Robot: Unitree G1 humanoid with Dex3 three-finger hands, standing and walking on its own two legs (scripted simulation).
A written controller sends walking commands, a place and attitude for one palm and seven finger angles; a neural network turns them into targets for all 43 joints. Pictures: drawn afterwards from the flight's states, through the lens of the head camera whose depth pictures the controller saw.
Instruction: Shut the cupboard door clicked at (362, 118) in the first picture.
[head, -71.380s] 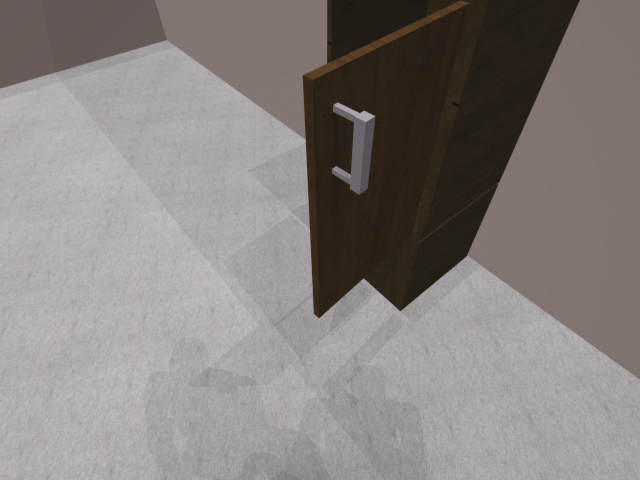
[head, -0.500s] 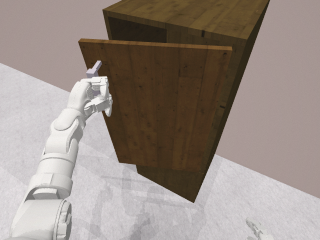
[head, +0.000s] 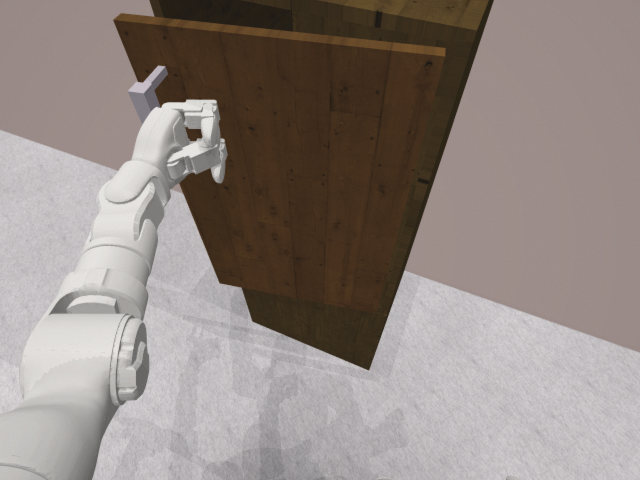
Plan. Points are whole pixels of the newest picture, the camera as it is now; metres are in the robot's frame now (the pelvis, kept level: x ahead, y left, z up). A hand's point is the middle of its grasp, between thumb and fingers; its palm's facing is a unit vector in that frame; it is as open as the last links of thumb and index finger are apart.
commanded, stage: push the door shut along its arc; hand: left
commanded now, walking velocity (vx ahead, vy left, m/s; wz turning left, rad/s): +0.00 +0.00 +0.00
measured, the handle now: (165, 123) +0.54 +0.18 +0.15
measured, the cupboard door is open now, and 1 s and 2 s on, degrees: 11 0 0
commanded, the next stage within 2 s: pull the fist back off the door in 0.86 s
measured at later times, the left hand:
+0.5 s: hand (243, 130) +0.50 +0.07 +0.16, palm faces -0.38 -0.92 -0.02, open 2.9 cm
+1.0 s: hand (262, 116) +0.53 +0.05 +0.17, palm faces -0.45 -0.89 -0.01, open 3.3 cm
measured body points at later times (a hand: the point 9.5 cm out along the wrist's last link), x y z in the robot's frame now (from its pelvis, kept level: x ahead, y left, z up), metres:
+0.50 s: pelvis +0.00 -0.01 -0.01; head +0.08 -0.02 +0.44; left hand +0.52 +0.12 +0.17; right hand +0.02 -0.29 -0.12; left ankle +0.01 +0.12 -0.72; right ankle +0.01 -0.13 -0.72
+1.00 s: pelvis +0.00 +0.00 -0.02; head +0.11 +0.00 +0.42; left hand +0.55 +0.10 +0.17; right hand -0.03 -0.28 -0.13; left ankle +0.01 +0.12 -0.72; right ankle +0.01 -0.13 -0.72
